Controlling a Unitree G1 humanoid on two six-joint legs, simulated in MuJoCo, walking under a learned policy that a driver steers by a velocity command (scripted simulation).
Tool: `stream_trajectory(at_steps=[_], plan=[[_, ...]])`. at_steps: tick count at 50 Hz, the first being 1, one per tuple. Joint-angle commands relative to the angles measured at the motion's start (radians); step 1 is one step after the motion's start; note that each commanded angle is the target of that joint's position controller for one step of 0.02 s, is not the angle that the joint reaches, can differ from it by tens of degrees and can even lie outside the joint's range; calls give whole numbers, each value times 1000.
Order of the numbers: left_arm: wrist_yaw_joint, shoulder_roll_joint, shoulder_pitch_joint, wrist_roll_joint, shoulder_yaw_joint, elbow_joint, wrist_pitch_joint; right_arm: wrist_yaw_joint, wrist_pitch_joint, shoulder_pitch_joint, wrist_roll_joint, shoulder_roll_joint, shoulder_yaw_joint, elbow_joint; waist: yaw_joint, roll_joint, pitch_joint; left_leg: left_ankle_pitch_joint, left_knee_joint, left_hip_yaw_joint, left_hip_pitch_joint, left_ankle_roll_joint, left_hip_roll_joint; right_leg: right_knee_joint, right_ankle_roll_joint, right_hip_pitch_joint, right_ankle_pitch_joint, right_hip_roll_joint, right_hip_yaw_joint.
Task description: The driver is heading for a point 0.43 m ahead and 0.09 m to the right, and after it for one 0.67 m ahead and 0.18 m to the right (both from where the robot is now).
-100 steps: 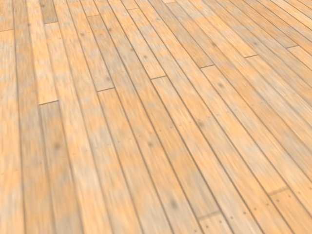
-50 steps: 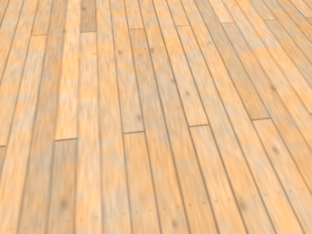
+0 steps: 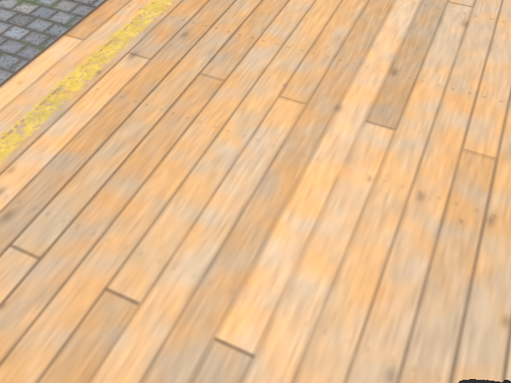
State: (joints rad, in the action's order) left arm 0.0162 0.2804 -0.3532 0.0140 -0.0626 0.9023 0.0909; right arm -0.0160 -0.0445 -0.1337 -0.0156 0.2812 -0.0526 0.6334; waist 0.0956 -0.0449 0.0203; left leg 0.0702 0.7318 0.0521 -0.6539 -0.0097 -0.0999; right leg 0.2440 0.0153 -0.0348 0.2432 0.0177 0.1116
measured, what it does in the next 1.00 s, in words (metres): walks ahead, turning right: left foot, then right foot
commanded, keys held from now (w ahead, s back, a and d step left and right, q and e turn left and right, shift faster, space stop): w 0.12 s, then w+e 0.32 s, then e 0.56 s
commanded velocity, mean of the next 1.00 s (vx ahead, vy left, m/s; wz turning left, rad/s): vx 0.33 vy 0.00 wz -0.33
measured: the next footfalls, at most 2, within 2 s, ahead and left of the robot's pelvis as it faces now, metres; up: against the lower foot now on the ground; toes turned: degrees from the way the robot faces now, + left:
left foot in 0.14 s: +0.24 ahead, +0.15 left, +0.00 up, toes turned +3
right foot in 0.64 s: +0.50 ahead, -0.11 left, +0.00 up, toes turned -14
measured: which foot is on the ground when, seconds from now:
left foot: up 0.00-0.12, down 0.14-0.64, up 0.66-1.00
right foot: down 0.00-0.16, up 0.18-0.62, down 0.64-1.00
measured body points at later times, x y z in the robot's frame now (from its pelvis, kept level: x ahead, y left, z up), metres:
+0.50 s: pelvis +0.27 +0.04 +0.00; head +0.29 +0.04 +0.45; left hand +0.46 +0.28 -0.11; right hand +0.28 -0.24 -0.12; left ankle +0.20 +0.14 -0.74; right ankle +0.42 -0.14 -0.69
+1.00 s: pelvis +0.43 -0.01 -0.01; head +0.47 -0.04 +0.44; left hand +0.68 +0.20 -0.10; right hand +0.47 -0.33 -0.11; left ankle +0.56 +0.13 -0.70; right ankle +0.46 -0.10 -0.74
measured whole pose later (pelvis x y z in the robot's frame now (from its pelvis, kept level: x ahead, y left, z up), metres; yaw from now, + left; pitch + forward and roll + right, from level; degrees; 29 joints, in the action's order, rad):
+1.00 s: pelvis +0.43 -0.01 -0.01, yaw -25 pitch +3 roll +1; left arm -0.02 0.31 -0.17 0.01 -0.08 0.67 -0.03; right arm 0.04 0.00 -0.11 0.01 0.30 -0.06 0.70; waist 0.03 -0.01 0.04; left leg 0.31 0.83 0.13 -0.56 0.09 -0.01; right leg 0.48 0.07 -0.40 0.12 0.13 -0.14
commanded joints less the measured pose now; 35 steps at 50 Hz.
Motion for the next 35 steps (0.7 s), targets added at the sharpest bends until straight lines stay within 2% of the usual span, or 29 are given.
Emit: stream_trajectory(at_steps=[1, 3, 4, 5, 6, 7, 8, 9, 10, 11, 12, 13, 14, 15, 17, 19, 22, 25, 27, 29, 30, 31, 32, 33, 34, 35], plan=[[-3, 184, 17, 13, -35, -46, 2, -16, -22, 113, -7, 31, 1, -98, -8, 113, 35, -40, -111, -55, 45, -9, 26, -83, 166, -13, -298, -259, -132], [-4, 198, -3, 20, -37, -28, -12, -22, -24, 135, -8, 50, -4, -114, -19, 130, 41, 24, -159, -63, 58, -33, 41, -49, 152, 48, -357, -290, -139], [-6, 207, 0, 22, -39, -23, -19, -23, -25, 118, -5, 65, -10, -113, -41, 140, 30, 54, -185, -74, 101, -50, 57, -11, 142, 68, -442, -297, -133], [-8, 215, 14, 25, -39, -21, -25, -22, -26, 52, 0, 86, -23, -97, -91, 143, -11, 50, -224, -97, 214, -71, 85, 75, 125, 68, -593, -283, -106], [-11, 203, 15, 24, -33, -19, -28, -17, -24, -83, 6, 125, -47, -52, -161, 127, -95, 13, -260, -120, 419, -99, 116, 236, 100, 27, -708, -243, -62], [-13, 160, 14, 8, -13, -33, -24, -3, -18, -244, 14, 183, -71, -15, -232, 84, -211, -14, -220, -9, 712, -143, 15, 475, 62, -157, -552, -200, -41], [-3, 39, -71, -13, 30, -72, -5, 8, -14, -327, 30, 298, -92, -7, -201, -174, -352, 85, -270, 457, 1069, -302, -278, 885, -9, -565, 39, -38, -31], [1, 99, -44, 8, 16, -50, 14, 8, -14, -346, 23, 220, -74, -5, -229, -153, -430, 159, -391, 652, 1058, -332, -331, 1041, -5, -669, 333, -16, -199], [4, 165, 34, 40, -7, -80, 20, 5, -20, -284, 22, 175, -54, -2, -220, -106, -259, 146, -405, 485, 930, -282, -295, 1081, 7, -748, 280, -66, -215], [2, 154, 81, 40, -5, -91, 18, 4, -24, -221, 18, 139, -43, -1, -187, -70, -170, 109, -426, 345, 798, -247, -244, 1036, 11, -735, 195, -112, -192], [-1, 143, 99, 25, -8, -89, 9, -1, -30, -164, 18, 102, -33, 4, -155, -50, -99, 73, -469, 250, 677, -226, -202, 975, 4, -703, 133, -139, -186], [-4, 134, 75, 18, -14, -78, -7, -2, -41, -122, 22, 77, -27, 4, -118, -71, -68, 45, -511, 177, 589, -206, -172, 935, -3, -637, 80, -163, -199], [-5, 110, 49, 18, -11, -68, -24, -3, -50, -99, 25, 73, -29, 11, -96, -74, -54, 29, -549, 135, 530, -203, -163, 925, -12, -588, 44, -165, -199], [-7, 85, 38, 18, -8, -64, -37, -3, -61, -90, 27, 75, -33, 22, -82, -58, -42, -13, -575, 96, 498, -208, -163, 916, -20, -575, 19, -162, -199], [-11, 71, 65, 16, -9, -77, -51, 3, -74, -89, 35, 87, -40, 43, -73, -32, -9, -78, -604, 19, 484, -207, -163, 870, -33, -616, -51, -158, -220], [-9, 64, 111, 11, -10, -95, -52, 13, -75, -106, 39, 94, -44, 66, -82, -19, 9, -115, -612, -50, 513, -196, -154, 775, -38, -663, -152, -151, -234], [11, 44, 196, 5, -2, -122, -44, 23, -72, -114, 33, 116, -50, 84, -108, -8, 34, -123, -623, -152, 528, -166, -132, 582, -29, -636, -307, -136, -185], [31, 26, 301, -10, 8, -174, -39, 39, -53, -135, 23, 141, -58, 107, -140, 8, 71, -317, -563, -224, 559, -146, -140, 438, -15, -598, -342, -109, -111], [46, 40, 314, -10, 2, -203, -40, 48, -33, -148, 10, 161, -65, 119, -138, -14, 46, -438, -490, -238, 628, -130, -160, 400, 2, -582, -286, -89, -83], [57, 76, 267, -11, -15, -214, -43, 59, -13, -126, -6, 185, -73, 114, -103, -45, -2, -624, -371, -243, 684, -106, -168, 381, 32, -519, -182, -43, -46], [58, 102, 196, -10, -29, -203, -44, 65, -2, -110, -12, 194, -77, 108, -65, -53, -43, -708, -263, -246, 689, -89, -160, 366, 52, -438, -142, -8, -24], [52, 146, 80, -9, -54, -177, -43, 67, 6, -93, -17, 187, -74, 101, -2, -29, -104, -686, -89, -263, 659, -56, -122, 289, 81, -287, -203, 32, -16], [29, 219, -5, -12, -81, -164, -44, 64, 0, -130, -3, 163, -64, 97, 33, 69, -169, -428, 167, -274, 512, 12, -55, 234, 124, -71, -514, -14, -121], [5, 318, 17, -19, -91, -179, -53, 50, -12, -244, 65, 25, -24, 68, -91, 341, -267, 587, 531, -230, 144, 84, 100, 367, 274, 252, -1055, -266, -466], [15, 304, 14, -28, -81, -230, -47, 34, -29, -281, 37, 73, -16, 69, -54, 254, -511, 695, 738, 10, 31, 95, 176, 258, 450, 375, -893, -408, -807], [19, 248, 51, -23, -72, -251, -48, 29, -32, -166, -3, 140, -33, 57, -10, 124, -447, 595, 736, 69, -15, 71, 124, 195, 404, 305, -733, -355, -704]])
